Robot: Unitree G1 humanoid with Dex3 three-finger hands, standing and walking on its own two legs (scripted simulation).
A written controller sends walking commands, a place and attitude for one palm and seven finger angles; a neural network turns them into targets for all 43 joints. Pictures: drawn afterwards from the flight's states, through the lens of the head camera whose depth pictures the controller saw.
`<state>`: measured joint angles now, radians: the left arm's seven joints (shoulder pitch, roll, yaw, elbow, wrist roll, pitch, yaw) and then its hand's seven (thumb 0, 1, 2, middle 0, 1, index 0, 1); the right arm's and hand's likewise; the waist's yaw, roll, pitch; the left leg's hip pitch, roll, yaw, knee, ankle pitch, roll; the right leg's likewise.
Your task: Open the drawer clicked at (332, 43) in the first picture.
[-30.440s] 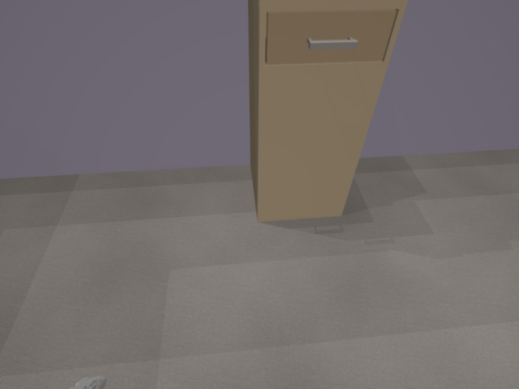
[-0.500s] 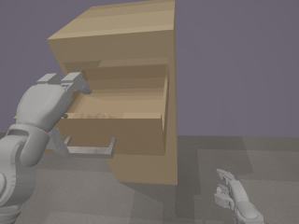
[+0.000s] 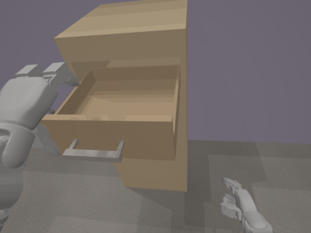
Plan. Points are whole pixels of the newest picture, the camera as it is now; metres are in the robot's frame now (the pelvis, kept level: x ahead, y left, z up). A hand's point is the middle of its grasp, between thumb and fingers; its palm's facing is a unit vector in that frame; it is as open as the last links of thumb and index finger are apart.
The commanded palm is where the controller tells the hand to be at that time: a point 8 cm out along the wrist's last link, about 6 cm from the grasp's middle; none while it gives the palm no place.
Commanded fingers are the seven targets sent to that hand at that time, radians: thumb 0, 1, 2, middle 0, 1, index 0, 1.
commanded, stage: draw the hand back to the body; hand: left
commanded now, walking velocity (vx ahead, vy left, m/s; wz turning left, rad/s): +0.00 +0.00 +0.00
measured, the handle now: (95, 149) +0.27 +0.21 +0.11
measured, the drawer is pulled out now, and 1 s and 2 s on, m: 0.30 0.30 0.30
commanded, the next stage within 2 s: step back with the hand held close in 1.32 s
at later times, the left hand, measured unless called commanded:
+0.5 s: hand (40, 107) +0.21 +0.22 +0.30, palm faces +0.49 -0.75 -0.45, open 13.5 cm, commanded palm +0.16 +0.25 +0.31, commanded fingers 0.00 -0.15 0.45 -0.28 -0.98 -0.28 -0.98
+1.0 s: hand (49, 101) +0.24 +0.22 +0.29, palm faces +0.49 -0.80 -0.36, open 9.7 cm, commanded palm +0.18 +0.27 +0.30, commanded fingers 0.00 0.73 0.82 -0.21 -0.41 -0.21 -0.41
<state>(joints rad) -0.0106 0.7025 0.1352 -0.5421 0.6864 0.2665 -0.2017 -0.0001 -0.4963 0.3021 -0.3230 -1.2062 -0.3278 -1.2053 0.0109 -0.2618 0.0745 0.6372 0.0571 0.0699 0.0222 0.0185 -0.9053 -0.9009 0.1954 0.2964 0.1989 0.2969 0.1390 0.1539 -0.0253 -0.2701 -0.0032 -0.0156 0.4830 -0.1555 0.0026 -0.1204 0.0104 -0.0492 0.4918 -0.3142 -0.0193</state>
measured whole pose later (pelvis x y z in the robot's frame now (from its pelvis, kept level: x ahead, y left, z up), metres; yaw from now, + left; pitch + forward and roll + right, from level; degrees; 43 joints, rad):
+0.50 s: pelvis +0.00 +0.00 +0.00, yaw -1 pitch -4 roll -1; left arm 0.15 0.46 0.46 -0.62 -0.04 -0.08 0.02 0.00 -0.41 0.34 -0.31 -1.15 -0.32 -1.15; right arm 0.09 -0.20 0.07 0.63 0.03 -0.07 -0.03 0.02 -0.90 -0.90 0.20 0.30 0.20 0.30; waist 0.08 0.09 0.04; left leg -0.24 0.02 -0.02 0.47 -0.16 0.00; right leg -0.06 0.04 -0.05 0.42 -0.28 -0.03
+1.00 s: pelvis +0.04 +0.00 +0.01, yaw -3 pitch -3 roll +0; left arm 0.30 0.40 0.50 -0.65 -0.12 -0.16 0.09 0.00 0.38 0.68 -0.25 -0.63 -0.25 -0.63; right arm 0.15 -0.21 0.00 0.66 0.02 -0.09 -0.04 0.02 -0.90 -0.90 0.20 0.30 0.20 0.30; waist 0.06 0.08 0.01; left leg -0.19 0.02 0.03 0.44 -0.20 0.00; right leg -0.02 0.03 0.00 0.37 -0.30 -0.02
